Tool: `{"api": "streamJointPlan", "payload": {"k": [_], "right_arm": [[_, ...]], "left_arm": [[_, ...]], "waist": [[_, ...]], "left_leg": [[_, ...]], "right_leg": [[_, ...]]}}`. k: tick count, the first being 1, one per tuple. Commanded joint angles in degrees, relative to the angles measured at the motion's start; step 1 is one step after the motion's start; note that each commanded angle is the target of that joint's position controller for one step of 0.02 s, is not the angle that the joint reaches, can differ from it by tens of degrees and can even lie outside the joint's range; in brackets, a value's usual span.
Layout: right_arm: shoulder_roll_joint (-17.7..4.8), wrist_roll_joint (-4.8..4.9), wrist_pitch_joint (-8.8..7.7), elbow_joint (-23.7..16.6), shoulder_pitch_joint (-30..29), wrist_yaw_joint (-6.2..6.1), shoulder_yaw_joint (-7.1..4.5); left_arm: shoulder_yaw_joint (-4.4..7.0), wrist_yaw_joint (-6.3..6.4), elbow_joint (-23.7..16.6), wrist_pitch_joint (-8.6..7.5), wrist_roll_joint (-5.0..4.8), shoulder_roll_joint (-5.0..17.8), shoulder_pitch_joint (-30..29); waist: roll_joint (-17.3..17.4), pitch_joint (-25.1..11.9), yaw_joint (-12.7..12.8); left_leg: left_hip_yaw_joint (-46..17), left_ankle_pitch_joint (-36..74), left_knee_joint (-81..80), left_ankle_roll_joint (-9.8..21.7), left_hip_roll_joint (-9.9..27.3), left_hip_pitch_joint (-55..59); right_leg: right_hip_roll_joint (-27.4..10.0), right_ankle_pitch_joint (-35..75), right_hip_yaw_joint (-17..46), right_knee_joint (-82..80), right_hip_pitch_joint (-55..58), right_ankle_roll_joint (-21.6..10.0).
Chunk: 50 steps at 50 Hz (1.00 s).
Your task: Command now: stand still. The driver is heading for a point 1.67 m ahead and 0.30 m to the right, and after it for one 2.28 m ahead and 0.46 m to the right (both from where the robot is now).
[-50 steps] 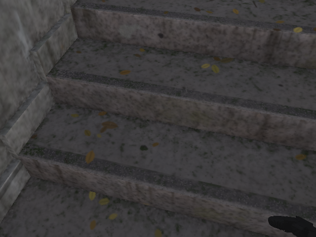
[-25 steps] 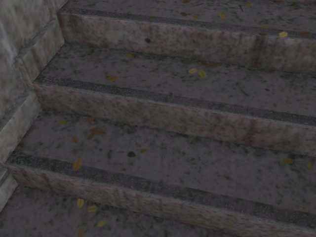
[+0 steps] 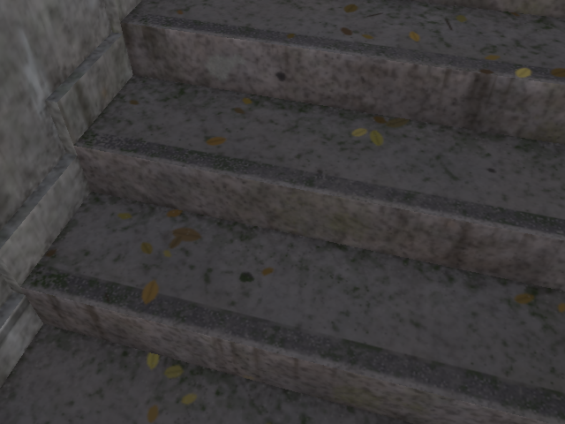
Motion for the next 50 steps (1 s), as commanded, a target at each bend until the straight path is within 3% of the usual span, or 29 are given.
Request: {"api": "streamJointPlan", "payload": {"k": [1,3,19,21,22,24,26,27,28,29,30,31,32,33,34,35,36,37,38,40,42,43,44,45,46,47,48,49,50], "right_arm": [[-4.5,0.08,-0.5,-1.5,2.36,-0.13,-0.73],[-4.41,-0.1,-0.31,-0.4,3.17,-0.35,-0.56],[-3.92,0.28,0.09,4.69,5.02,-0.55,0.69],[-4.34,0.19,0.3,5.3,5.73,-0.39,0.49],[-4.98,-0.03,0.43,5.01,5.56,-0.22,0.13],[-4.25,-0.98,0.28,3.49,3.0,0.71,-0.05],[-2.19,-1.79,-0.46,1.34,0.28,1.65,0.29],[-2.28,-1.47,-0.84,0.33,-0.04,2.27,0.15],[-3.26,-1.29,-1.5,-0.78,-1.37,2.61,-0.16],[-6.66,-4.07,-2.6,-1.15,-0.41,4.99,-1.16],[-1.13,-0.83,-2.91,0.13,4.98,3.77,-0.28],[-1.01,-0.95,-2.93,1.95,9.62,3.41,-0.08],[-1.71,-1.63,-3.0,3.52,14.12,2.66,-0.53],[-3.52,-2.12,-3.37,5.41,20.79,2.12,-1.26],[-9.25,-2.18,-3.22,5.72,25.88,1.31,-2.39],[-11.22,-1.98,-2.81,6.77,27.58,1.05,-3.14],[-8.91,-2.43,-3.18,6.12,21.99,1.13,-2.51],[-8.27,-2.77,-3.34,5.43,17.93,1.62,-2.23],[-8.14,-3.24,-3.93,5.66,15.82,2.14,-2.07],[-4.3,-3.04,-5.27,8.03,15.89,2.94,-0.57],[-3.11,-2.95,-5.56,9.5,16.33,3.43,0.31],[-3.58,-2.95,-5.7,9.81,16.69,3.45,0.55],[-3.72,-2.82,-5.66,9.83,15.69,3.44,0.91],[-1.94,-1.2,-5.13,11.02,13.75,3.19,1.91],[-1.01,-0.75,-4.75,11.16,13.51,2.41,2.69],[-4.12,-8.73,-5.26,7.55,8.81,6.26,2.05],[-5.96,-0.14,-4.6,8.75,10.77,2.36,0.96],[-6.67,0.95,-5.0,8.87,12.38,1.37,1.27],[-10.81,1.95,-5.61,9.08,14.07,0.85,0.19]], "left_arm": [[0.73,0.17,-1.71,-0.57,-0.04,4.58,1.91],[0.75,0.16,-0.88,-0.39,0.45,4.87,2.69],[-0.6,0.57,2.56,-0.11,0.15,3.61,5.97],[-0.14,0.41,3.07,0.07,0.2,4.97,7.24],[0.44,0.34,2.93,0.37,0.21,6.56,7.45],[1.27,-0.03,3.43,0.49,0.31,8.1,10.0],[1.97,-0.38,4.73,0.0,-0.09,8.66,11.63],[2.08,-0.62,4.93,-0.43,0.04,8.5,10.39],[2.01,-0.65,4.78,-1.01,0.44,8.53,8.72],[-0.26,-3.56,-1.49,-3.42,5.63,3.83,-3.62],[2.74,-2.02,3.03,-2.62,0.26,11.3,1.91],[2.64,-1.83,3.88,-2.17,-0.12,10.56,3.56],[1.96,-2.05,4.37,-2.06,0.07,7.83,4.37],[1.24,-2.48,3.71,-2.75,0.17,5.49,2.99],[0.02,-3.3,0.98,-3.74,-0.63,1.41,0.61],[0.87,-3.61,0.61,-3.99,0.31,3.83,2.06],[1.2,-3.58,0.59,-3.92,1.02,4.06,-0.05],[1.0,-3.38,-0.68,-3.99,0.59,2.19,-3.3],[0.84,-2.79,-2.58,-3.9,0.05,1.01,-5.2],[-0.23,-1.64,-6.62,-2.86,-0.01,-1.81,-8.12],[-1.84,-1.18,-11.24,-2.01,-0.45,-5.02,-13.17],[-2.48,-0.84,-13.87,-1.53,-0.5,-5.34,-15.57],[-3.16,-0.75,-16.18,-1.08,-0.76,-5.39,-18.03],[-4.37,-0.81,-19.5,-0.85,-0.55,-5.41,-21.38],[-4.84,-1.16,-21.15,-0.54,-0.69,-4.89,-22.92],[-4.47,-5.81,-25.59,0.14,-1.05,2.85,-30.3],[-4.78,-2.73,-21.41,0.85,-0.84,-4.44,-20.08],[-4.91,-0.81,-15.98,0.93,-2.14,-4.03,-10.78],[-4.23,0.41,-14.07,0.71,-2.71,-2.71,-5.22]], "waist": [[0.27,2.45,-0.09],[0.26,2.35,-0.02],[-0.33,3.37,-0.06],[-1.93,3.55,0.36],[-4.42,4.68,0.73],[-7.76,7.46,2.31],[-9.69,9.86,2.85],[-9.27,10.66,2.03],[-7.56,11.99,1.44],[-3.12,9.79,-2.17],[-6.6,10.45,-3.63],[-4.79,9.69,-4.79],[-0.84,9.61,-6.19],[4.66,5.63,-9.02],[15.38,1.06,-9.32],[15.91,0.61,-8.84],[5.08,5.48,-5.77],[1.69,6.71,-5.19],[0.64,6.23,-3.57],[-0.9,4.46,-1.55],[0.12,6.82,-1.13],[1.15,7.46,-1.02],[0.97,8.67,-0.39],[1.28,12.58,1.86],[2.5,13.12,1.0],[4.72,-5.7,2.35],[6.18,8.41,3.02],[6.32,1.93,4.06],[9.78,-2.57,5.65]], "left_leg": [[-3.06,1.73,-5.32,4.08,4.24,-1.83],[-3.03,1.77,-5.64,4.27,4.28,-1.7],[-2.32,5.09,-5.63,4.57,4.32,-1.14],[-0.9,-6.41,-3.98,5.14,2.3,-2.74],[1.05,-13.75,-0.6,5.66,0.48,-6.01],[6.42,-17.28,8.55,6.02,-1.69,-12.4],[9.25,-13.5,20.1,5.07,1.52,-14.04],[9.19,-13.66,23.26,4.53,2.76,-14.78],[9.66,-14.08,23.98,4.43,3.33,-16.7],[6.16,-15.37,22.73,8.19,5.31,-6.99],[10.45,-14.9,11.83,7.39,3.44,-5.74],[13.61,-11.36,4.64,7.5,0.37,2.91],[15.27,-8.11,-1.92,6.96,-2.7,10.26],[7.53,-5.8,-6.21,7.28,1.4,21.67],[-18.35,-12.27,-17.75,10.69,17.13,30.56],[-33.3,-15.37,-21.88,17.19,23.09,26.91],[-28.2,-13.23,-20.07,19.12,23.37,21.58],[-20.79,-5.07,-19.03,20.0,22.14,18.65],[-14.4,4.68,-17.22,18.61,20.29,18.65],[-5.42,20.01,-12.86,14.88,18.52,18.47],[-3.19,17.1,-12.33,12.81,18.66,17.09],[-2.02,11.75,-13.4,11.75,18.62,16.54],[0.18,6.15,-16.01,10.72,17.49,12.84],[5.31,4.0,-19.29,7.94,12.51,4.12],[7.04,11.33,-23.25,8.61,10.05,-1.01],[6.21,15.14,-27.38,12.82,7.89,-14.52],[9.09,36.61,-28.61,12.03,11.36,-3.23],[12.0,69.28,-21.26,12.04,10.8,-1.76],[11.32,86.9,-14.2,11.23,11.68,5.91]], "right_leg": [[-5.75,-0.83,5.72,-6.41,-0.79,-1.16],[-5.41,0.67,5.32,-6.44,-0.23,-1.11],[-6.14,5.01,4.98,-6.79,1.75,-1.4],[-6.11,-7.17,6.47,-8.62,1.63,-2.6],[-7.11,-15.64,9.02,-9.92,1.44,-4.21],[-12.74,-29.15,16.73,-14.96,1.48,-8.47],[-19.17,-33.43,23.32,-19.22,-2.75,-12.97],[-19.62,-31.3,23.21,-19.59,-4.26,-13.78],[-19.13,-27.79,22.44,-19.09,-4.04,-14.0],[-22.86,-22.35,20.98,-20.64,-10.96,-13.99],[-14.91,-20.46,14.34,-15.99,-7.94,-12.18],[-12.35,-15.49,10.27,-10.48,-9.62,-11.84],[-9.75,-6.84,7.38,-1.88,-12.64,-11.94],[-7.19,4.5,3.36,12.44,-17.98,-10.49],[-1.05,-3.9,-2.99,29.59,-30.6,-6.61],[0.63,-10.88,-0.81,46.79,-35.3,-4.86],[-2.89,-8.35,1.46,61.85,-39.3,-3.83],[-3.97,-6.45,0.75,74.43,-42.43,-3.35],[-3.94,-7.55,0.24,84.42,-46.36,-3.61],[-3.35,-10.09,2.08,96.75,-53.05,-5.19],[-2.14,-13.66,2.89,104.26,-63.96,-6.82],[-2.17,-16.01,3.25,104.67,-67.92,-7.31],[-2.52,-16.42,1.81,100.56,-68.05,-7.07],[-5.1,-15.8,-0.81,84.56,-62.57,-7.09],[-4.8,-13.26,-5.53,76.01,-56.42,-6.0],[-4.73,-15.26,-2.04,58.17,-36.51,-11.05],[-3.48,-10.28,-7.96,55.07,-33.42,-7.41],[-0.51,-7.41,-11.54,54.43,-23.34,-7.39],[1.69,-6.84,-11.63,49.62,-19.56,-6.71]]}}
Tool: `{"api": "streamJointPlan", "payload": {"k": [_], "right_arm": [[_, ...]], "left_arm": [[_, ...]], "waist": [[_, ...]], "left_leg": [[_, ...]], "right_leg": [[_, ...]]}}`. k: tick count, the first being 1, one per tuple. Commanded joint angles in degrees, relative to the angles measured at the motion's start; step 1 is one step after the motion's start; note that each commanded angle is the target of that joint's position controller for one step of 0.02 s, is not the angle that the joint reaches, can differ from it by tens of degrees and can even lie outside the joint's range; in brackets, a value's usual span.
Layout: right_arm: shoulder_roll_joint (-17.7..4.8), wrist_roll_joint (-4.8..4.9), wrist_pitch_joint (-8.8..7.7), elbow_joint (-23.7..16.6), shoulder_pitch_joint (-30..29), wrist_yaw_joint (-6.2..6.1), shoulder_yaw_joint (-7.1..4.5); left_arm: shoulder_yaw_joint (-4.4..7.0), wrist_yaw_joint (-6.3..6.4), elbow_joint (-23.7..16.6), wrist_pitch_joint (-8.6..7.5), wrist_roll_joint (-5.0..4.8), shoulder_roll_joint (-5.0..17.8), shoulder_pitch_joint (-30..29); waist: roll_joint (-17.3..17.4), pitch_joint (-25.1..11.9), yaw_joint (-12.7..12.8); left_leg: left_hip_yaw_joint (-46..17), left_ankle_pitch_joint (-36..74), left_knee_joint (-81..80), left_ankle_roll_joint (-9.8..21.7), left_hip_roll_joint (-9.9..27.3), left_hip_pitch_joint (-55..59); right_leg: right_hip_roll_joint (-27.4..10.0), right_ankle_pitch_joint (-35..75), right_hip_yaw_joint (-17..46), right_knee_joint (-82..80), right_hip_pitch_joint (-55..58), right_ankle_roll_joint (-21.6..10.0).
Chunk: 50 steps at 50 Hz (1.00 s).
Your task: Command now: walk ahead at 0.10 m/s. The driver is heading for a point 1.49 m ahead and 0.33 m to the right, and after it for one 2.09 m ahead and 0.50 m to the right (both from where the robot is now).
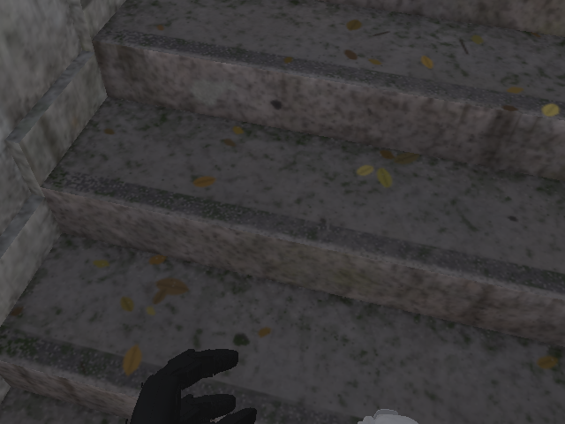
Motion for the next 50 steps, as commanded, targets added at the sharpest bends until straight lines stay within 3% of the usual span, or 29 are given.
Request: {"api": "streamJointPlan", "payload": {"k": [1,2,3,4,5,6,8,9,10,11,13,16,19,23,26,27,28,29,31,33,34,35,36,37,40,43,45,48,50], "right_arm": [[-13.99,3.92,-1.51,-2.81,0.57,-1.92,-2.9],[-16.16,4.69,-1.51,-4.12,-3.13,-1.03,-4.1],[-14.87,3.01,-2.28,-5.07,-1.82,-0.27,-4.76],[-6.06,3.0,-1.26,-7.81,0.9,1.83,-3.36],[-4.77,0.06,0.14,-7.43,1.95,2.7,-3.85],[-4.05,-1.3,1.17,-10.88,-1.73,2.96,-4.16],[-3.71,-2.84,2.01,-15.3,-9.71,0.91,-4.27],[-4.49,-0.57,2.35,-13.84,-14.84,3.52,-3.13],[-4.32,-0.59,2.19,-13.67,-12.67,4.04,-3.13],[-1.44,-1.89,2.15,-14.51,-5.82,0.97,-3.51],[0.13,-2.05,2.13,-14.1,-5.26,-0.9,-2.82],[-2.27,-2.63,3.97,-15.46,-8.67,-0.76,-3.18],[-2.97,-0.52,5.62,-16.05,-14.11,-0.08,-2.55],[-0.4,0.36,5.57,-12.67,-10.69,-1.75,-2.63],[0.56,0.69,3.96,-10.8,-9.67,-2.71,-2.18],[-0.62,0.05,2.86,-10.71,-8.17,-2.85,-2.2],[-2.47,-1.02,2.29,-11.84,-9.47,-3.05,-1.73],[-2.87,-1.11,2.63,-11.33,-7.27,-2.75,-2.42],[-7.32,-0.41,3.4,-9.66,-2.08,-2.39,-4.74],[-7.95,-0.71,3.29,-8.31,-0.43,-2.7,-5.27],[-11.11,-5.27,2.23,-9.21,-3.54,-1.49,-5.63],[-8.25,-6.03,1.56,-7.06,-2.35,-0.31,-4.74],[-4.67,-5.81,0.89,-4.78,-1.32,0.78,-3.32],[-7.76,-0.14,-0.01,-4.04,-0.23,-0.42,-4.88],[-4.16,-1.01,-2.49,-0.66,1.71,-1.4,-3.57],[-5.82,-2.06,-4.28,1.01,3.01,-1.66,-4.17],[-6.27,-2.19,-4.93,1.01,1.98,-1.24,-4.38],[-6.62,-0.7,-3.86,0.88,1.33,-1.66,-4.58],[-9.0,0.13,-2.4,-2.81,-4.11,-2.61,-5.46]], "left_arm": [[1.83,2.81,5.8,-0.18,-0.16,4.61,23.63],[2.6,2.62,6.77,-1.06,2.0,6.64,28.32],[4.16,2.64,7.8,-1.54,3.84,10.3,28.92],[5.84,3.11,9.71,-1.16,3.62,16.29,28.23],[6.57,2.68,8.28,-0.96,2.4,15.73,21.75],[6.88,2.19,7.93,-1.38,1.84,13.69,12.95],[6.09,1.93,12.33,-2.72,1.98,7.36,13.13],[3.66,-2.05,15.0,-3.77,6.7,3.89,13.15],[3.53,-3.18,16.68,-4.29,6.53,2.46,14.86],[5.79,-1.15,19.12,-5.32,2.01,4.62,18.66],[5.71,-0.36,21.86,-6.32,2.37,5.0,22.03],[6.67,0.3,20.95,-6.63,2.24,8.6,22.54],[6.44,2.63,18.23,-5.79,2.32,8.09,21.59],[7.6,1.87,18.38,-5.32,3.79,9.87,24.88],[6.96,2.17,20.17,-4.24,2.88,7.45,28.28],[6.61,2.27,20.74,-4.14,2.79,6.08,29.42],[6.13,2.05,21.17,-3.83,0.78,3.46,33.45],[6.27,1.8,22.38,-2.98,0.62,4.4,34.07],[7.49,0.54,20.31,-2.57,2.25,7.17,27.04],[7.92,-0.88,17.96,-2.89,3.22,7.32,21.41],[7.11,-4.04,17.5,-3.23,4.29,5.34,19.41],[6.93,-5.62,16.29,-3.82,3.66,4.95,18.27],[6.42,-6.19,15.16,-3.93,3.92,4.1,18.41],[6.23,-3.74,11.64,-5.07,3.76,1.82,16.8],[4.73,-2.04,9.0,-4.0,3.34,1.03,11.3],[3.65,0.03,0.77,-2.86,2.9,0.4,0.44],[3.4,0.9,-3.72,-2.89,2.55,1.53,-4.63],[2.34,0.01,-9.11,-2.0,2.41,1.06,-8.31],[1.99,-1.64,-8.11,-0.94,2.25,1.2,-3.14]], "waist": [[10.97,-7.29,11.61],[10.45,-10.57,14.3],[6.78,-13.11,13.5],[-17.71,-16.42,9.58],[-11.62,-17.55,5.3],[-7.3,-8.79,0.59],[2.48,4.12,-0.39],[-4.71,0.02,2.91],[-3.66,-0.16,1.51],[0.8,0.72,-3.58],[1.17,1.0,-4.87],[-3.85,-1.32,-3.76],[-4.51,-1.94,-0.51],[-10.88,-2.44,2.35],[-4.19,2.91,2.66],[-0.11,3.35,2.41],[7.31,1.14,5.26],[9.68,0.01,3.26],[11.11,5.37,-0.35],[7.28,7.49,-1.69],[4.97,5.61,-5.71],[3.32,3.02,-4.97],[1.39,0.46,-3.71],[-0.29,-2.36,1.62],[1.03,0.6,-0.57],[8.28,4.52,-2.31],[6.86,5.62,-1.58],[6.25,5.62,0.3],[5.05,2.26,2.41]], "left_leg": [[-1.75,101.84,13.93,6.09,12.74,-7.35],[-0.58,96.84,25.95,3.4,11.29,-4.72],[-2.97,72.57,39.8,1.36,8.72,-12.3],[-3.25,3.21,63.92,-2.62,-5.71,-25.64],[-13.36,-1.9,81.29,-2.46,-5.57,-25.29],[-11.6,1.63,87.87,-2.09,-3.72,-31.68],[-11.06,4.7,87.54,0.57,-1.88,-41.08],[-19.84,4.96,94.88,6.45,-2.17,-46.95],[-20.27,6.81,93.22,8.33,-2.18,-50.67],[-12.55,7.58,92.9,5.05,-5.04,-47.0],[-14.09,6.97,87.07,2.37,-4.98,-48.14],[-6.56,6.35,81.94,-1.1,-3.33,-50.81],[-1.61,-0.37,55.03,-4.02,1.31,-41.07],[0.73,-2.83,37.48,-1.31,0.24,-23.96],[0.36,-0.11,15.86,-0.72,-0.65,-15.95],[-6.74,3.58,11.12,-1.48,4.64,-12.41],[-16.91,12.12,11.36,1.61,11.98,-8.57],[-21.4,-4.29,8.25,6.94,14.06,-12.38],[-30.35,-32.57,0.14,11.15,16.06,-14.13],[-34.24,-32.14,-3.82,14.8,19.14,-13.83],[-40.24,-30.53,-0.09,18.63,21.46,-14.3],[-35.91,-26.84,3.74,18.8,19.29,-12.57],[-30.0,-22.64,6.05,17.33,16.63,-12.67],[-24.15,-24.29,5.4,10.25,14.63,-5.64],[-20.38,-19.1,5.26,9.59,12.62,-11.68],[-23.45,-19.06,1.5,11.27,17.09,-9.94],[-22.16,-21.43,-0.52,10.0,18.55,-10.19],[-17.16,-21.12,-5.29,7.62,15.55,-14.56],[-9.72,-6.98,-13.82,7.64,13.28,-25.24]], "right_leg": [[6.06,6.05,-4.08,-13.59,35.55,-0.46],[5.92,10.56,-0.25,-28.03,41.92,-0.57],[0.93,19.73,14.41,-36.37,50.53,-3.02],[-17.08,48.1,41.95,-55.53,54.53,-14.08],[-16.89,36.02,50.96,-62.81,46.24,-14.92],[-15.43,17.08,43.71,-62.51,38.12,-12.58],[-11.19,2.38,31.3,-57.96,28.07,-5.15],[-10.11,0.31,30.12,-63.61,26.96,-5.55],[-9.17,1.67,28.95,-63.62,28.46,-5.41],[-8.85,11.84,23.0,-58.14,33.9,-2.63],[-6.75,27.09,14.76,-56.25,35.1,-0.51],[-7.01,30.79,13.07,-59.16,39.79,-2.88],[-6.26,21.77,12.0,-65.81,40.44,-1.95],[-10.49,19.6,14.95,-67.05,40.18,-2.69],[-8.45,16.07,15.27,-63.1,40.52,-0.13],[-6.67,13.25,13.82,-58.12,39.72,1.99],[-2.26,4.98,10.06,-54.08,34.62,3.81],[-0.24,0.53,7.28,-51.82,36.69,4.47],[2.18,-1.64,4.47,-38.19,29.5,4.12],[1.58,-3.27,4.96,-13.42,19.26,5.47],[4.07,2.27,19.61,4.62,8.25,2.47],[5.89,6.79,21.24,17.52,-0.92,-0.12],[6.03,9.53,20.18,25.46,-5.2,-2.44],[2.7,8.84,8.98,22.66,-3.52,1.98],[0.23,9.88,6.12,28.56,-6.43,5.34],[-3.36,1.27,9.61,39.45,-19.43,4.48],[-5.5,-2.71,12.56,37.42,-23.55,3.48],[-8.21,-1.46,11.07,21.14,-18.35,2.95],[-8.14,-2.18,5.65,-0.28,9.43,1.62]]}}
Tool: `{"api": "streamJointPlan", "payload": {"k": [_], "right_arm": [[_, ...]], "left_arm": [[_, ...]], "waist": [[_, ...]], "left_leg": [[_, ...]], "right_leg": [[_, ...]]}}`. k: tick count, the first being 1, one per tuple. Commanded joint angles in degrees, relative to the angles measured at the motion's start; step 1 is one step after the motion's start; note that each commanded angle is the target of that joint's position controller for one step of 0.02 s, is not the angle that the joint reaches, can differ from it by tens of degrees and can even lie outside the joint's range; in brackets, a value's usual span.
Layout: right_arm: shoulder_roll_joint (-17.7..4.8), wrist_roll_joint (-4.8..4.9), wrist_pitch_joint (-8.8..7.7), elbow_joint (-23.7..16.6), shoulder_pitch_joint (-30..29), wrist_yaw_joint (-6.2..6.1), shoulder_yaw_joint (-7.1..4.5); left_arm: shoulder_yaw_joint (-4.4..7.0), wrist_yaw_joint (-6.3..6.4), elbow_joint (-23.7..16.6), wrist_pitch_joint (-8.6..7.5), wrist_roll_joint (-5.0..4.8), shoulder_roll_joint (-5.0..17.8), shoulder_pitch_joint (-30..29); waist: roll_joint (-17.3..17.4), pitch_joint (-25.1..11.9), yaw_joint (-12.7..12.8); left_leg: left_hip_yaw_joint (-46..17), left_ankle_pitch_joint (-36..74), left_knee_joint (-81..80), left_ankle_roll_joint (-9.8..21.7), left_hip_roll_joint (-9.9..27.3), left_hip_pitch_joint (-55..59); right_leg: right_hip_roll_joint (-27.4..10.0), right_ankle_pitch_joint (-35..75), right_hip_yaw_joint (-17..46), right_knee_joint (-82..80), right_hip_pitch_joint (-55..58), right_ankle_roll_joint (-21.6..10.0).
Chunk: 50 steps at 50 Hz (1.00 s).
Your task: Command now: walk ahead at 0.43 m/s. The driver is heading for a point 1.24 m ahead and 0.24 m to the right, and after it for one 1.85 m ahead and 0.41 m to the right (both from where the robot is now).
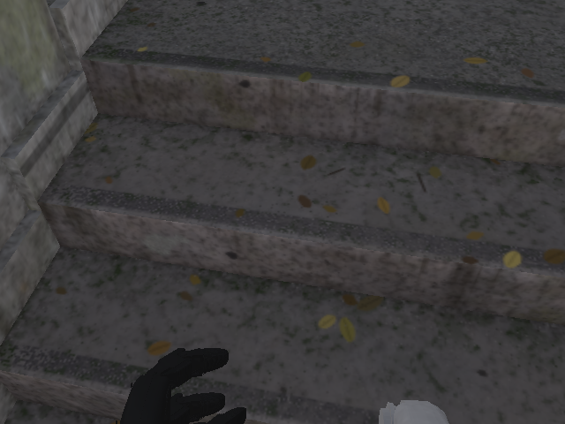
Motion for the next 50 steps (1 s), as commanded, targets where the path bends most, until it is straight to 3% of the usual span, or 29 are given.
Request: {"api": "streamJointPlan", "payload": {"k": [1,2,3,5,6,7,10,11,12,20,21,22,23,29,30,31,32,34,35,36,37,38,39,41,43,44,46,47,50], "right_arm": [[-9.81,1.17,0.81,-8.17,-9.02,-0.21,-1.75],[-14.27,-3.76,-0.36,-9.81,-12.79,6.5,-0.72],[-18.92,1.13,0.05,-10.66,-13.4,3.83,-4.39],[-16.12,1.82,0.25,-10.55,-8.93,3.42,-3.85],[-4.66,1.29,0.83,-16.43,-11.21,4.65,-2.62],[-0.99,-2.28,0.87,-16.72,-8.51,4.82,-2.35],[0.27,-2.41,1.55,-21.93,-13.63,4.19,-0.79],[-4.04,2.53,1.68,-18.68,-18.88,6.37,0.01],[1.79,-1.09,2.54,-22.0,-14.07,4.09,0.37],[1.52,-0.36,5.36,-26.35,-28.0,2.14,2.19],[-3.53,2.05,5.5,-27.52,-34.53,5.05,3.55],[-4.61,1.68,4.53,-26.97,-34.42,5.07,3.2],[4.01,0.13,4.15,-28.4,-36.15,2.62,3.94],[1.38,2.42,6.67,-34.24,-40.44,3.83,5.42],[1.72,0.78,9.5,-41.64,-55.05,8.53,6.45],[-3.61,1.49,7.71,-29.93,-28.77,4.83,3.3],[-4.05,2.54,6.56,-26.55,-23.03,3.59,3.01],[-10.21,0.68,5.29,-22.29,-10.6,2.61,-0.11],[-16.4,0.0,6.06,-18.3,-7.28,2.76,-2.3],[-10.12,-5.58,7.83,-17.02,2.46,5.15,1.0],[-9.9,-4.11,6.7,-11.69,-2.53,6.29,-0.07],[-6.07,-2.42,5.67,-10.05,-8.1,7.5,0.45],[-4.53,2.54,3.49,-8.37,-12.83,3.8,-0.51],[2.89,0.43,0.31,-5.71,-13.91,1.9,1.97],[-0.26,-0.1,-1.69,-4.25,-14.47,2.85,2.3],[-0.35,-6.1,-0.13,-6.74,-17.24,5.85,2.31],[-0.71,-7.43,1.77,-2.88,-7.38,5.91,3.23],[-4.7,1.67,-0.68,-1.39,-5.61,4.22,1.95],[-6.42,2.91,-1.31,-0.77,-0.34,0.35,2.05]], "left_arm": [[0.15,-1.53,-4.13,0.16,-2.06,1.23,2.6],[-0.52,-5.81,-2.82,-0.06,-1.47,6.15,-0.53],[4.04,-1.55,1.95,0.88,-1.76,7.04,21.24],[5.8,0.04,7.52,-1.2,0.67,13.9,31.44],[8.15,0.92,10.96,-0.73,0.15,24.37,34.15],[7.71,0.97,9.5,-0.95,-1.33,22.51,26.52],[4.52,-0.68,14.52,-2.68,0.1,7.97,14.27],[2.23,-4.38,16.89,-3.93,1.49,6.08,15.58],[3.29,-2.91,19.62,-4.12,-0.17,1.98,18.28],[3.79,-0.38,23.75,-7.31,-0.5,8.14,32.67],[1.03,-4.65,29.75,-5.76,8.1,5.07,41.9],[0.35,-6.78,31.8,-4.98,9.41,3.89,44.88],[3.94,-3.12,26.33,-6.4,-0.4,10.84,38.76],[1.53,2.35,27.86,-5.98,-3.52,6.84,40.16],[-0.28,-8.19,33.57,-6.02,7.37,10.95,50.84],[4.52,-1.16,24.1,-6.12,-1.59,14.97,36.06],[4.53,0.75,23.95,-6.69,-3.28,18.08,39.66],[4.89,1.08,22.47,-8.36,-3.16,16.67,37.72],[4.93,-1.2,18.44,-8.61,-3.34,10.49,35.39],[4.62,-9.62,26.85,-5.5,3.62,8.33,38.95],[5.68,-10.55,23.19,-5.37,1.85,8.45,31.86],[5.59,-9.21,20.48,-5.34,1.52,9.57,26.76],[3.54,-3.66,9.7,-7.43,1.52,2.59,21.1],[0.64,-0.74,8.59,-5.42,1.0,-1.96,17.91],[0.22,0.09,5.79,-3.47,-0.08,-0.75,14.55],[0.15,-4.83,5.75,-1.74,-1.49,4.08,11.29],[-0.45,-6.32,5.14,-1.93,0.93,4.01,8.16],[-2.66,-0.69,-1.58,-2.8,-0.48,-4.86,-1.65],[-2.52,1.05,-4.0,-2.13,-0.44,1.45,-5.49]], "waist": [[4.88,3.76,6.86],[3.62,0.75,7.89],[8.31,-6.18,15.32],[1.04,-9.11,17.86],[-30.17,-10.02,14.87],[-22.09,-7.12,9.71],[-10.21,7.77,-0.43],[-9.31,8.34,2.99],[-8.02,4.97,-1.98],[-1.58,7.57,3.25],[-9.94,1.78,8.85],[-4.92,5.85,7.99],[-1.95,9.14,5.37],[-4.25,7.11,6.11],[-22.33,-9.33,1.59],[-7.7,-4.54,-1.94],[-7.61,-9.1,-2.65],[-13.97,-15.81,-7.62],[8.37,-16.62,-6.46],[10.98,-9.34,-12.65],[4.49,5.72,-5.91],[-4.14,2.28,-3.26],[-4.57,-2.95,6.49],[-7.92,2.0,8.32],[-5.6,8.83,8.99],[4.48,3.72,8.31],[2.66,3.46,6.98],[0.41,11.62,6.56],[-0.15,7.95,3.91]], "left_leg": [[-2.97,1.55,-21.5,11.98,9.07,-21.64],[-6.18,16.53,-16.97,13.98,13.76,-32.66],[4.01,45.44,-4.22,12.25,8.74,-6.42],[0.52,43.76,34.34,7.72,4.59,-11.85],[-6.14,-3.87,58.1,4.37,-9.39,-34.69],[-21.34,-1.66,79.5,5.54,-9.73,-41.21],[-9.73,12.54,90.34,7.43,-3.24,-49.97],[-21.52,21.94,94.99,14.74,-6.05,-52.96],[-11.33,14.16,97.0,10.13,-6.16,-52.93],[-2.68,5.26,99.0,6.94,-4.33,-69.85],[-12.79,9.62,111.23,15.57,-6.7,-86.09],[-16.33,9.3,110.47,18.57,-7.54,-97.23],[-3.06,-4.54,108.12,12.2,-6.67,-88.55],[12.84,-2.77,57.77,9.5,-2.85,-45.0],[11.75,-0.19,68.9,11.23,-7.27,-32.17],[16.36,-13.01,55.33,12.2,-9.94,-33.01],[16.05,-14.5,47.23,12.06,-12.67,-23.27],[-9.26,-17.23,33.53,15.48,-3.33,-2.19],[-46.28,-11.65,12.95,25.88,12.66,8.62],[-62.52,-17.95,3.25,23.58,9.64,4.28],[-49.7,-16.41,5.8,20.72,9.36,-3.59],[-44.44,-7.04,7.2,23.69,10.04,-4.88],[-27.76,-4.6,8.64,16.77,10.88,-3.64],[-17.16,-0.96,7.38,12.05,7.39,-14.36],[-8.84,4.59,1.57,9.99,4.77,-23.47],[-7.09,6.32,2.07,14.18,2.11,-23.95],[-10.02,-0.5,1.71,14.8,3.03,-15.11],[-7.35,-3.73,-5.07,9.82,3.54,-17.77],[-7.57,12.09,-15.88,10.93,3.47,-17.57]], "right_leg": [[0.37,-1.48,-6.46,-25.07,34.12,-1.23],[7.16,-4.41,-3.22,-13.05,39.81,0.09],[6.67,-7.52,-10.1,-30.79,43.5,-1.11],[6.37,-13.24,8.49,-56.53,55.13,-0.54],[-7.1,-31.57,50.64,-89.11,60.73,-2.42],[-11.67,-38.98,62.44,-97.04,56.22,0.66],[-5.37,-22.36,31.36,-80.84,38.44,1.66],[-4.24,-14.94,29.11,-75.77,30.9,-0.31],[-2.85,-9.63,21.28,-79.28,40.32,2.29],[-3.08,7.73,12.56,-88.02,55.86,-2.45],[-6.41,7.65,18.32,-85.44,66.49,-5.5],[-8.2,8.0,17.8,-84.35,75.58,-4.52],[-5.44,10.95,10.39,-89.32,70.23,-0.93],[-0.16,64.14,-1.92,-103.06,62.32,-1.11],[-9.07,106.68,2.18,-98.37,56.73,-10.58],[-3.66,110.73,-5.73,-87.51,74.78,-2.34],[-5.81,116.01,-1.62,-77.87,75.12,-2.47],[-3.93,94.1,0.39,-51.72,66.16,-1.38],[13.1,34.31,0.63,-20.67,40.3,2.34],[18.21,36.78,29.05,6.02,22.18,-3.23],[18.41,37.93,28.05,16.26,7.87,-5.39],[18.74,34.06,25.32,21.77,5.12,-7.51],[12.88,23.1,12.57,16.02,12.43,-3.49],[10.28,17.37,12.74,18.06,9.91,-2.32],[9.3,15.45,8.46,9.25,8.82,-1.61],[8.63,15.49,6.81,20.73,2.42,-8.33],[7.99,14.12,6.94,25.73,-11.67,-10.86],[6.7,8.73,0.81,15.07,-7.96,-4.25],[2.03,11.78,-7.22,-10.37,11.57,0.74]]}}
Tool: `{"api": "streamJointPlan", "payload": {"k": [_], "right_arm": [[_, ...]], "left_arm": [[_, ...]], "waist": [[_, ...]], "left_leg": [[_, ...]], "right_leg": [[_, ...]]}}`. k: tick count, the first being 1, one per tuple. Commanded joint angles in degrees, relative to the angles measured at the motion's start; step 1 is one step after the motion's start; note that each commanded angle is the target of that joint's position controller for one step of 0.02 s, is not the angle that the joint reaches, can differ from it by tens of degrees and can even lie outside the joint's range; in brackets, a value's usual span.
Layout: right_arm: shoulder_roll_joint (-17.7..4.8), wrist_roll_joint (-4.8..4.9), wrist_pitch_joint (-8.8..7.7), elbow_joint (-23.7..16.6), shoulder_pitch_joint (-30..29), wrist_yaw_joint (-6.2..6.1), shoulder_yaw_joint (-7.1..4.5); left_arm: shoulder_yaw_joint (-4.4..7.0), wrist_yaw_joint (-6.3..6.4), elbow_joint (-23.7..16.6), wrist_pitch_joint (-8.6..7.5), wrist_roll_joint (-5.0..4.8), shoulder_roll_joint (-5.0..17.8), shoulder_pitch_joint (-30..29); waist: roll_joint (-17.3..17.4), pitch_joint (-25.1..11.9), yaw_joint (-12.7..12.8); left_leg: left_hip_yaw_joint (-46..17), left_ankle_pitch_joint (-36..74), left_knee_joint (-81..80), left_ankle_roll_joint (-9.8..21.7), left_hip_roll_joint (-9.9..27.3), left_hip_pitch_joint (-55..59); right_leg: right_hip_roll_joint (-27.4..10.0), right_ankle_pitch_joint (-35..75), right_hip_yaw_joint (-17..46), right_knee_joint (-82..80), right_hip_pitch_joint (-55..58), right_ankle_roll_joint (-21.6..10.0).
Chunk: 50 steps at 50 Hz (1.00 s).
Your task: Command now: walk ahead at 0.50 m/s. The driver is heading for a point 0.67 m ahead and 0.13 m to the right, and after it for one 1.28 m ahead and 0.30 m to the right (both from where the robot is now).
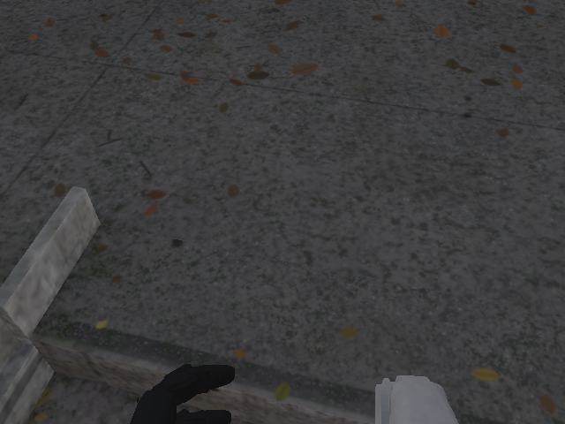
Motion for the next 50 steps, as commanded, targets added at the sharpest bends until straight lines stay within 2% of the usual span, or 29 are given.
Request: {"api": "streamJointPlan", "payload": {"k": [1,2,4,5,6,7,8,9,10,11,13,14,17,21,22,24,26,28,30,31,32,33,34,35,37,39,42,45,50], "right_arm": [[-7.32,2.96,-1.46,-4.29,0.1,-3.21,-1.31],[-9.3,-4.48,-0.16,-4.27,-1.25,4.37,0.28],[-17.6,-2.32,-1.4,-8.11,-6.15,7.14,-2.5],[-16.67,2.43,-1.0,-9.56,-2.44,0.52,-4.48],[-16.97,2.97,-1.49,-9.31,-1.72,-1.09,-4.41],[-12.44,2.87,-1.98,-12.43,-1.68,-1.1,-4.15],[-6.14,1.32,-1.68,-15.98,-6.34,0.77,-3.98],[-1.59,-2.66,0.6,-11.06,-5.06,6.35,-2.37],[-3.43,-1.61,0.92,-12.6,-9.22,6.84,-3.17],[-3.21,-2.3,1.31,-13.17,-10.21,5.88,-2.72],[-2.22,-2.7,2.44,-15.37,-12.25,4.53,-1.16],[-2.71,-2.04,3.46,-15.86,-12.7,3.73,-0.76],[-1.94,-0.61,3.52,-19.7,-21.44,3.83,0.5],[-1.81,-0.77,3.13,-24.8,-35.88,3.82,3.15],[-3.68,-1.06,3.56,-27.38,-41.84,3.29,3.13],[-3.24,-1.98,6.03,-32.26,-55.01,3.62,3.64],[-1.86,-2.39,7.24,-31.97,-51.91,4.81,3.89],[-5.48,-2.52,6.62,-29.64,-49.77,5.18,2.88],[-7.41,-1.59,5.48,-27.44,-39.53,4.43,2.1],[-9.67,-1.86,4.84,-23.34,-24.72,3.84,1.02],[-13.8,-0.86,4.11,-19.57,-10.41,3.17,0.13],[-15.3,-2.66,4.15,-15.15,1.14,2.29,-1.45],[-16.39,-2.38,1.71,-13.23,-5.98,1.83,-1.82],[-13.89,-1.37,0.75,-12.44,-13.01,1.5,-1.97],[-3.32,-0.37,0.54,-11.02,-22.09,1.31,-0.14],[1.88,-0.93,-0.83,-11.12,-26.82,0.18,0.68],[-2.63,-1.77,-2.22,-15.64,-33.37,-1.44,-1.38],[-11.82,-3.44,-3.3,-17.67,-32.82,-2.9,-3.94],[-15.32,-1.49,-4.17,-16.27,-22.79,-0.58,-6.53]], "left_arm": [[-1.21,0.9,-6.37,0.01,-0.51,0.97,-6.29],[-1.42,-4.15,-8.8,3.33,0.13,4.37,-12.56],[0.39,-5.9,-4.46,5.5,1.95,9.95,-4.04],[1.19,-1.49,2.51,1.9,-0.08,6.44,12.23],[1.69,0.24,5.13,-0.18,-1.11,8.23,19.28],[4.1,1.33,8.66,-0.44,0.45,14.48,27.71],[6.33,1.92,11.25,0.27,-0.01,19.2,27.7],[4.95,-1.13,14.58,0.73,4.95,18.44,37.25],[5.38,-2.97,17.2,0.48,4.23,14.49,30.65],[4.43,-4.0,18.53,0.15,2.9,8.34,23.61],[1.67,-4.47,21.49,-0.07,2.1,-0.9,15.78],[1.06,-4.85,23.49,-0.3,3.74,-1.32,15.99],[1.26,-4.72,22.92,-2.06,5.52,0.65,13.95],[0.55,-2.48,29.42,-2.4,7.49,3.69,33.68],[0.03,-3.55,31.14,-2.51,7.11,4.27,37.94],[-0.03,-6.05,30.52,-2.34,5.49,4.52,39.93],[-0.12,-7.78,27.25,-3.85,3.24,7.3,34.35],[1.47,-7.32,26.06,-5.3,1.82,14.61,35.22],[4.62,-7.41,26.79,-4.66,3.08,20.32,35.18],[4.62,-7.09,26.58,-4.89,4.97,15.92,36.0],[2.7,-7.53,24.73,-5.04,6.45,7.92,41.65],[3.55,-8.08,26.24,-3.76,3.04,7.27,36.95],[4.69,-8.07,24.68,-4.22,1.63,7.03,31.16],[5.11,-6.99,23.98,-4.82,1.67,6.41,28.24],[4.23,-5.2,18.88,-4.15,1.97,5.38,19.99],[3.82,-4.84,16.66,-2.43,2.28,2.15,16.38],[4.87,-4.9,13.67,-2.82,1.41,4.79,12.43],[5.33,-6.49,11.67,-3.23,1.35,8.14,8.69],[5.56,-6.27,11.46,-2.02,0.52,10.19,3.63]], "waist": [[0.11,3.44,0.55],[12.57,-7.69,5.37],[11.46,-7.76,8.53],[4.5,-14.7,8.93],[4.58,-16.16,12.69],[-0.97,-19.15,13.33],[-17.23,-15.69,11.64],[-14.31,-5.16,14.77],[-8.24,4.91,10.08],[0.33,1.31,5.81],[5.17,-3.76,-0.46],[4.57,-2.29,-2.56],[0.35,-0.88,-4.67],[-1.11,1.12,2.19],[1.1,-0.55,3.47],[-6.19,0.65,5.98],[-11.1,0.39,0.77],[-9.71,-1.23,-0.24],[-13.16,-5.27,-3.49],[-4.97,-20.35,-6.77],[12.0,-32.78,-7.43],[16.34,-27.79,-12.47],[9.17,-10.8,-8.43],[4.43,-5.35,-5.05],[-3.95,-7.47,0.06],[-2.4,-5.51,5.76],[3.45,-5.29,7.35],[0.58,-4.93,6.43],[3.89,-0.98,2.62]], "left_leg": [[-8.37,28.33,-25.14,6.19,11.74,-12.67],[-7.93,51.73,-17.16,11.35,13.47,-18.71],[-6.35,89.03,-9.19,14.1,18.29,3.3],[-3.01,100.7,3.35,8.91,16.23,14.34],[-4.19,94.79,16.44,5.83,15.54,10.27],[-5.26,74.04,34.75,3.19,10.8,-6.11],[-5.14,12.78,60.23,0.02,-3.28,-26.98],[-29.29,21.22,80.11,5.82,-4.84,-48.09],[-26.93,23.39,89.26,8.63,-4.89,-59.45],[-25.62,22.38,90.55,10.25,-3.91,-59.73],[-25.01,20.32,93.34,12.62,-0.71,-63.4],[-23.83,22.51,93.5,12.95,0.59,-65.4],[-12.86,15.73,88.87,12.69,4.31,-63.99],[-9.07,7.1,92.92,11.57,7.2,-81.98],[-7.48,12.36,79.34,10.41,9.38,-82.55],[-1.42,10.73,64.1,8.39,11.18,-63.33],[4.64,9.49,62.14,6.14,6.32,-37.16],[7.17,-2.22,49.54,3.37,1.09,-37.76],[2.54,-0.24,37.54,4.96,-0.31,-30.12],[-9.18,25.77,38.83,10.78,6.3,-2.96],[-38.71,16.75,21.01,20.1,18.44,22.59],[-56.97,4.01,7.5,21.85,23.99,14.5],[-50.17,-15.3,4.0,14.62,22.12,-2.65],[-40.53,-10.55,5.04,14.29,22.39,-11.04],[-28.77,18.04,5.6,13.12,24.45,-11.97],[-17.83,31.45,2.73,9.45,22.16,-15.19],[-2.67,35.18,-6.0,7.67,17.33,-17.62],[8.83,36.49,-9.45,2.47,11.98,-16.9],[5.52,50.39,-8.95,5.67,20.0,7.56]], "right_leg": [[-2.41,-2.76,-9.45,-26.13,27.75,2.28],[3.51,-5.02,-6.08,-24.95,37.5,1.0],[6.05,-3.18,-7.93,-40.22,32.81,2.62],[10.08,-19.02,-16.41,-44.08,43.26,0.94],[8.69,-12.34,-9.1,-53.22,54.52,-0.54],[-1.91,-18.28,16.38,-61.12,67.31,-5.7],[-11.43,-3.64,46.06,-84.22,73.59,-12.69],[-10.58,-23.24,54.02,-88.04,71.18,-8.62],[-8.95,-17.31,42.44,-84.43,64.72,-8.57],[-9.08,-7.04,35.15,-82.46,61.96,-9.69],[-9.13,1.44,25.9,-83.2,60.26,-7.0],[-8.73,3.43,21.86,-86.16,58.03,-4.26],[-2.19,5.12,3.07,-91.42,49.0,-1.04],[-5.44,12.84,7.51,-93.19,66.52,-1.43],[-6.38,12.18,8.85,-94.0,71.37,-1.51],[-7.57,18.41,8.13,-103.86,57.83,-3.38],[-7.45,41.05,3.67,-105.84,43.55,-6.54],[-9.95,68.45,3.93,-100.72,63.33,-6.4],[-10.97,93.01,2.24,-88.68,77.89,-1.72],[-8.9,81.83,3.41,-70.34,66.15,2.16],[0.54,42.4,7.83,-54.82,42.4,1.99],[8.09,8.74,13.06,-19.65,36.52,3.13],[5.18,13.71,15.96,-3.57,26.15,2.02],[3.94,11.67,12.38,0.85,24.92,2.02],[2.27,3.51,9.89,3.12,23.76,0.62],[-1.4,0.57,8.24,-7.66,23.99,0.8],[-2.78,-2.93,3.89,-19.56,30.17,4.32],[-4.06,9.41,-0.92,-46.19,41.05,5.35],[-2.09,15.31,-0.59,-70.5,38.69,8.76]]}}
Velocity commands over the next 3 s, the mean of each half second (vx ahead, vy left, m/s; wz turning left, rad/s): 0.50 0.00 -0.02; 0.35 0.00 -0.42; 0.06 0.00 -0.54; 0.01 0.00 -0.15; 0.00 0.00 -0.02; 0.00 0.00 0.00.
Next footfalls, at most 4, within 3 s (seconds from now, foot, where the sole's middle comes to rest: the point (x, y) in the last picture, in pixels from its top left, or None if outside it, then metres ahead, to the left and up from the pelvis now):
0.12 right None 0.24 -0.11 -0.62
0.60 left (248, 320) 0.61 0.10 -0.47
1.08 right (383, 245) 0.79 -0.19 -0.47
1.56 left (286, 231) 0.84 0.02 -0.47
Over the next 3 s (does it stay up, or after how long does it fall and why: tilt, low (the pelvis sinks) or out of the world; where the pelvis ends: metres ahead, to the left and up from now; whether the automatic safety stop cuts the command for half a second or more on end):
stays up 0.73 -0.06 0.31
